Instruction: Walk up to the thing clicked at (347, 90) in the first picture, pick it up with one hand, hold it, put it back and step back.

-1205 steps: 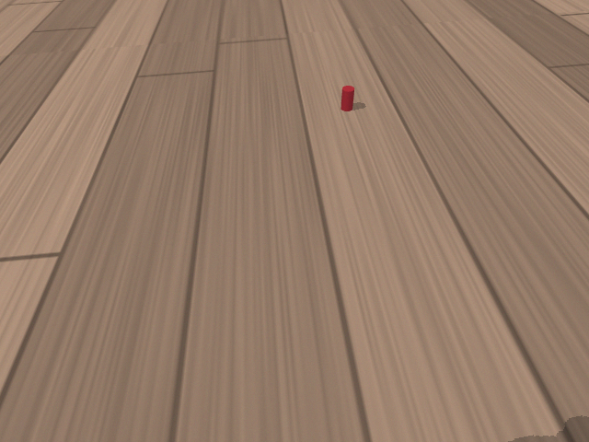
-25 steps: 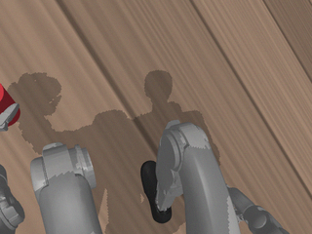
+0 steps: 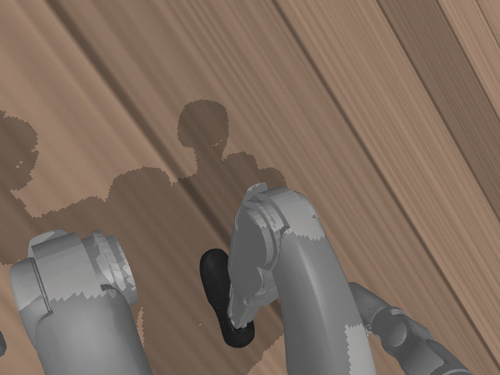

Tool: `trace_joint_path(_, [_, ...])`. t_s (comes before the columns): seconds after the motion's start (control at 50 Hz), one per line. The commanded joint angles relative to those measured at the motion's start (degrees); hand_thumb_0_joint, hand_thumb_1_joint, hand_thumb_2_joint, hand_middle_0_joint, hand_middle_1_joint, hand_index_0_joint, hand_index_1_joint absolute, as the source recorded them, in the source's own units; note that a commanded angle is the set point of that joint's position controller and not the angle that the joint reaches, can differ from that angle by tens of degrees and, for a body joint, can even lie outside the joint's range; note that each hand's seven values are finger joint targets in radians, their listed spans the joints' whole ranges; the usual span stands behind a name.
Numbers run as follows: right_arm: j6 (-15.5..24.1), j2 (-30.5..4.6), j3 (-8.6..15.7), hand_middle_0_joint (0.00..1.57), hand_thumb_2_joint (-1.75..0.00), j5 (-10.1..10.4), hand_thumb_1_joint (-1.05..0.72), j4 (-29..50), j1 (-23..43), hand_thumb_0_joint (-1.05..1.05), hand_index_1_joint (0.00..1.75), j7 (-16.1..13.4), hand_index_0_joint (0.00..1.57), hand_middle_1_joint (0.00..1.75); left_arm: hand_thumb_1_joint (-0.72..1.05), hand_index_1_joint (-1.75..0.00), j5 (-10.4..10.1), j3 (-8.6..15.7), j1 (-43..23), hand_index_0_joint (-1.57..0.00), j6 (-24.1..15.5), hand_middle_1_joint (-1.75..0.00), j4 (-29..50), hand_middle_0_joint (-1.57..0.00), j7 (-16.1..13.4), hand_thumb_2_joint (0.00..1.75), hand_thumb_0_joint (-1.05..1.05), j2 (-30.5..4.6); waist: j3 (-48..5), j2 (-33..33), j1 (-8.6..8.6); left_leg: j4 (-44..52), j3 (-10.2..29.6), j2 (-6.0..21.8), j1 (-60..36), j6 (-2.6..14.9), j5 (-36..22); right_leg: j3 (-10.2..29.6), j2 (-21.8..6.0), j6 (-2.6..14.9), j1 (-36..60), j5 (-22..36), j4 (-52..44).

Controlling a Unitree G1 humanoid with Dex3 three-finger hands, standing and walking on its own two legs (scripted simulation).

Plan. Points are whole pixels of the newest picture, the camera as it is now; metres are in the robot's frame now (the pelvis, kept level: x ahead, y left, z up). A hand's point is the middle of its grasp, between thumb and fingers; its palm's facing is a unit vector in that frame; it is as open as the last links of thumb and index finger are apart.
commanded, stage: lower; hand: left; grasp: from the side
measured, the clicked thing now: out of the picture +0.43 +0.31 -0.20
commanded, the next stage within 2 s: loosen in 0.40 s
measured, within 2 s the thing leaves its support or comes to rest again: rests again in 0.16 s
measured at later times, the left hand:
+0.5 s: hand out of the picture +0.43 +0.31 -0.20, palm faces +0.46 -0.89 -0.01, open 10.1 cm
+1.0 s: hand out of the picture +0.43 +0.31 -0.18, palm faces +0.45 -0.89 +0.02, open 14.6 cm
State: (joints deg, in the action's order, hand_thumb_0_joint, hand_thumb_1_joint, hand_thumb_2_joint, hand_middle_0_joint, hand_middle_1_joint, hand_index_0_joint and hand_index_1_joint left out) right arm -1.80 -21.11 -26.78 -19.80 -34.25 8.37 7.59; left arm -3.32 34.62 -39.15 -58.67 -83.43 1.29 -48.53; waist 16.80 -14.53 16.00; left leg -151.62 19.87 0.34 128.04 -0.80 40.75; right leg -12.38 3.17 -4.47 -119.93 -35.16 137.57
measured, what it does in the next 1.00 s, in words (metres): stands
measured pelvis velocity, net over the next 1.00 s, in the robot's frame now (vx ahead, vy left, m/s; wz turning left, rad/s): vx -0.01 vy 0.01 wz -0.04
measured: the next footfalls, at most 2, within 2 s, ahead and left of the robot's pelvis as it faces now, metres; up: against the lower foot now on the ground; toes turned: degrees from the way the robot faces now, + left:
none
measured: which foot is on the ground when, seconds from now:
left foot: down 0.00-1.00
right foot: down 0.00-1.00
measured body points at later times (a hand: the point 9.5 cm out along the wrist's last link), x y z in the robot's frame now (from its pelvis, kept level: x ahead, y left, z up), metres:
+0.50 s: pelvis -0.01 +0.01 +0.00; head +0.24 +0.20 +0.32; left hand +0.40 +0.35 -0.19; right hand +0.15 -0.25 -0.03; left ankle +0.08 +0.12 -0.25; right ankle +0.14 -0.13 -0.25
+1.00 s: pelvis -0.01 +0.01 +0.00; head +0.23 +0.21 +0.32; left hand +0.41 +0.36 -0.18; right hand +0.15 -0.24 -0.02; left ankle +0.08 +0.12 -0.25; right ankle +0.14 -0.12 -0.25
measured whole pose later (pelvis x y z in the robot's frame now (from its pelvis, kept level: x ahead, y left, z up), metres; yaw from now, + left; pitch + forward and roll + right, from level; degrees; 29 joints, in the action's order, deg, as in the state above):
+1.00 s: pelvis -0.01 +0.01 +0.00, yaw -3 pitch +11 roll -20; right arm -2.7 -21.4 -31.6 -21.2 -30.6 10.5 7.5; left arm -4.2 31.9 -39.9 -63.7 -87.6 -1.6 -52.8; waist 18.4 -17.3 15.7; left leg -152.9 22.7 1.4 126.4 0.8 41.3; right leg -14.7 5.0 -4.5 -117.1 -33.8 135.5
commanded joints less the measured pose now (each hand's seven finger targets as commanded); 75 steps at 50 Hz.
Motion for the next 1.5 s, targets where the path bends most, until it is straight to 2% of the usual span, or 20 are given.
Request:
trace_joint_path(0.0, [-0.5, -20.7, 5.4, 0.2, -0.91, -0.6, -0.92, 0.6, -2.9, 0.0, 0.3, -1.1, 0.2, 0.3, 0.17, -1.31, -0.8, 1.0, -16.5, -1.19, -7.8, -1.31, 11.7, -1.17, -1.6, 1.19, 0.0, -15.7, -36.5, 35.6, 5.33, 18.5, -4.9, 4.0, -25.6, -1.22, -10.6, -6.3, 1.8, 4.45, 18.5, 11.9, -8.4])
trace_joint_path(0.08, [-0.5, -21.2, 5.1, 0.2, -0.91, -1.0, -0.91, 0.7, -2.4, 0.0, 0.3, -1.2, 0.2, 0.3, 0.21, -1.34, -0.3, 0.6, -16.1, -1.21, -8.4, -1.34, 10.6, -1.19, -2.0, 1.22, 0.0, -15.8, -34.8, 35.8, 6.17, 19.0, -4.0, 4.4, -26.2, -1.41, -9.8, -7.0, 2.0, 4.35, 17.7, 11.6, -8.2])
trace_joint_path(0.1, [-0.5, -21.4, 4.9, 0.2, -0.91, -1.0, -0.91, 0.9, -1.9, 0.0, 0.3, -1.2, 0.2, 0.3, 0.21, -1.33, -0.1, 0.8, -16.2, -1.22, -8.5, -1.33, 11.1, -1.2, -2.2, 1.21, 0.0, -17.4, -34.6, 36.0, 5.6, 19.0, -4.0, 4.5, -25.8, -1.38, -9.3, -7.0, 2.1, 4.49, 17.3, 11.1, -8.3])
trace_joint_path(0.14, [-0.6, -21.3, 4.7, 0.2, -0.91, -1.1, -0.91, 1.1, -1.8, 0.0, 0.3, -1.1, 0.2, 0.3, 0.21, -1.32, -0.4, 0.5, -15.9, -1.2, -8.9, -1.32, 10.5, -1.18, -2.3, 1.2, 0.0, -16.5, -34.3, 35.8, 6.03, 18.8, -3.9, 4.5, -25.7, -1.33, -8.7, -7.3, 2.2, 4.37, 17.8, 11.0, -8.4])
trace_joint_path(0.24, [-0.7, -21.7, 4.0, 0.2, -0.91, -1.5, -0.91, 1.2, -1.5, 0.0, 0.3, -1.2, 0.2, 0.3, 0.21, -1.33, -0.4, 0.2, -15.0, -1.21, -9.3, -1.33, 9.7, -1.19, -2.7, 1.21, 0.0, -16.5, -34.3, 36.6, 6.2, 19.1, -2.7, 4.9, -28.0, -1.88, -11.7, -7.9, 2.3, 4.32, 17.9, 13.0, -7.7])
trace_joint_path(0.44, [-0.7, -21.7, 2.7, 0.2, -0.9, -1.8, -0.9, 1.8, -0.6, 0.0, 0.3, -1.2, 0.2, 0.3, 0.23, -1.33, -1.0, -1.2, -15.1, -1.21, -10.1, -1.33, 7.4, -1.19, -3.4, 1.23, 0.0, -16.3, -31.7, 33.7, 6.96, 18.0, -2.9, 4.7, -24.7, -0.95, -9.1, -8.2, 2.9, 4.13, 18.8, 11.7, -9.2])
trace_joint_path(0.5, [-0.8, -21.8, 2.6, 0.2, -0.9, -1.8, -0.91, 2.3, -0.1, 0.0, 0.3, -1.2, 0.2, 0.3, 0.22, -1.3, -0.8, -1.4, -14.3, -1.26, -10.1, -1.3, 6.3, -1.24, -3.3, 1.15, 0.0, -16.2, -31.0, 33.6, 6.82, 18.7, -2.2, 5.0, -25.2, -1.23, -7.9, -8.7, 3.1, 4.11, 17.9, 10.7, -9.0])
trace_joint_path(0.64, [-0.7, -22.1, 2.6, 0.2, -0.9, -1.9, -0.92, 2.2, 0.3, 0.0, 0.3, -1.3, 0.2, 0.3, -0.1, -0.8, -1.1, -2.2, -15.0, -0.93, -10.6, -0.82, 7.0, -0.9, -3.2, 0.59, 0.0, -15.6, -30.2, 34.3, 7.33, 19.1, -1.4, 5.4, -26.4, -1.47, -9.1, -9.0, 3.0, 4.08, 17.2, 11.8, -8.5])
trace_joint_path(0.72, [-0.9, -22.0, 2.5, 0.2, -0.9, -1.8, -0.92, 2.4, 0.2, 0.0, 0.3, -1.3, 0.2, 0.3, -0.34, -0.52, -0.9, -2.3, -14.4, -0.62, -10.3, -0.52, 5.9, -0.61, -3.4, 0.38, 0.0, -15.5, -29.4, 34.2, 7.29, 19.5, -1.2, 5.3, -25.9, -1.45, -8.3, -9.1, 3.0, 4.19, 17.1, 11.2, -8.6])
trace_joint_path(0.78, [-1.1, -21.7, 2.3, 0.2, -0.9, -1.8, -0.92, 2.6, -0.1, 0.0, 0.3, -1.3, 0.2, 0.3, -0.44, -0.39, -1.2, -2.6, -12.9, -0.49, -9.3, -0.39, 3.7, -0.49, -3.1, 0.27, 0.0, -14.2, -29.3, 32.0, 7.16, 18.7, -1.8, 5.2, -24.5, -1.03, -8.5, -8.8, 3.2, 4.11, 17.8, 11.3, -9.5])
trace_joint_path(0.84, [-1.4, -22.0, 2.4, 0.2, -0.9, -1.5, -0.92, 3.1, 0.4, 0.0, 0.3, -1.3, 0.2, 0.3, -0.52, -0.31, -1.0, -2.9, -12.8, -0.42, -8.9, -0.31, 3.6, -0.42, -3.0, 0.2, 0.0, -14.6, -27.9, 32.2, 6.8, 19.8, -1.3, 5.3, -23.9, -1.07, -6.1, -9.2, 3.2, 4.23, 16.3, 9.5, -9.4])
trace_joint_path(1.08, [-1.5, -21.9, 2.3, 0.2, -0.9, -1.5, -0.9, 3.8, 0.5, 0.0, 0.3, -1.2, 0.2, 0.3, -0.6, -0.03, -1.1, -2.2, -13.4, -0.08, -9.5, -0.03, 4.0, -0.08, -3.4, 0.05, 0.0, -14.7, -27.8, 32.0, 7.05, 20.1, -0.6, 5.6, -24.2, -1.16, -5.8, -9.5, 3.2, 4.23, 16.0, 9.0, -9.2])
trace_joint_path(1.12, [-1.5, -22.1, 2.5, 0.2, -0.9, -1.5, -0.9, 3.7, 0.7, 0.0, 0.3, -1.3, 0.2, 0.3, -0.59, -0.02, -1.2, -1.9, -13.4, -0.07, -9.9, -0.02, 5.5, -0.07, -3.0, 0.04, 0.0, -15.5, -28.0, 33.3, 6.43, 20.6, -0.3, 5.7, -25.1, -1.35, -5.6, -9.3, 3.1, 4.34, 15.2, 8.8, -8.6])
trace_joint_path(1.18, [-1.6, -21.8, 2.8, 0.2, -0.9, -1.2, -0.9, 3.6, 0.1, 0.0, 0.3, -1.5, 0.2, 0.3, -0.57, -0.01, -1.7, 0.5, -13.4, -0.06, -9.9, -0.01, 9.2, -0.06, -2.3, 0.04, 0.0, -18.7, -30.9, 34.4, 4.87, 19.5, -1.9, 5.4, -25.1, -1.04, -7.6, -8.5, 3.2, 4.34, 17.9, 10.3, -9.0])
trace_joint_path(1.22, [-1.7, -21.9, 3.5, 0.2, -0.9, -1.1, -0.9, 3.2, -1.1, 0.0, 0.3, -1.6, 0.2, 0.3, -0.56, -0.02, -1.7, 3.0, -11.9, -0.06, -9.1, -0.02, 12.7, -0.06, -1.7, 0.06, 0.0, -20.9, -33.6, 37.1, 3.19, 20.2, -2.5, 5.4, -27.5, -1.45, -9.8, -7.9, 3.0, 4.5, 18.8, 11.6, -8.7])
trace_joint_path(1.28, [-2.2, -21.6, 5.4, 0.2, -0.9, -0.3, -0.9, 2.9, -2.6, 0.0, 0.3, -1.7, 0.2, 0.3, -0.55, -0.02, -1.5, 3.8, -11.6, -0.05, -6.5, -0.02, 19.4, -0.06, -0.3, 0.06, 0.0, -21.5, -36.9, 41.6, 1.73, 22.0, -3.0, 5.4, -30.3, -2.09, -12.0, -7.3, 2.6, 5.03, 17.4, 12.3, -8.0])
trace_joint_path(1.32, [-2.5, -21.0, 6.9, 0.2, -0.9, 0.7, -0.9, 3.1, -3.7, 0.0, 0.3, -1.9, 0.2, 0.3, -0.56, -0.02, -1.9, 3.9, -9.1, -0.05, -3.4, -0.02, 20.5, -0.05, 1.4, 0.06, 0.0, -19.8, -38.9, 41.9, 0.81, 22.7, -4.0, 5.0, -30.5, -2.03, -12.8, -6.7, 2.5, 5.21, 17.5, 12.7, -8.6])
trace_joint_path(1.36, [-2.6, -20.6, 8.9, 0.2, -0.9, 1.9, -0.9, 3.0, -5.0, 0.0, 0.3, -2.2, 0.2, 0.3, -0.56, -0.02, -2.6, 2.0, -8.2, -0.06, -0.4, -0.01, 23.6, -0.06, 4.1, 0.04, 0.0, -16.6, -39.7, 42.1, 0.61, 23.2, -5.0, 4.9, -30.2, -1.85, -12.8, -5.8, 2.2, 5.45, 16.2, 12.6, -9.2])
trace_joint_path(1.4, [-2.4, -20.2, 10.5, 0.2, -0.9, 3.5, -0.9, 2.8, -5.7, 0.0, 0.3, -2.4, 0.2, 0.3, -0.58, -0.02, -3.5, -1.8, -6.0, -0.06, 2.8, -0.02, 23.2, -0.05, 6.7, 0.04, 0.0, -11.1, -37.5, 39.0, 1.06, 24.0, -5.1, 4.5, -27.1, -1.38, -9.7, -5.9, 2.0, 5.54, 13.5, 10.9, -9.8])
trace_joint_path(1.48, [-1.6, -19.3, 12.6, 0.2, -0.89, 6.5, -0.88, 2.5, -7.4, 0.0, 0.3, -2.4, 0.2, 0.3, -0.61, -0.02, -6.5, -3.8, -5.1, -0.05, 7.6, -0.03, 22.9, -0.03, 10.0, 0.03, 0.0, -6.1, -34.6, 32.2, 0.59, 24.6, -4.9, 3.9, -21.5, -0.16, -3.5, -5.6, 1.6, 5.44, 10.0, 6.9, -10.8])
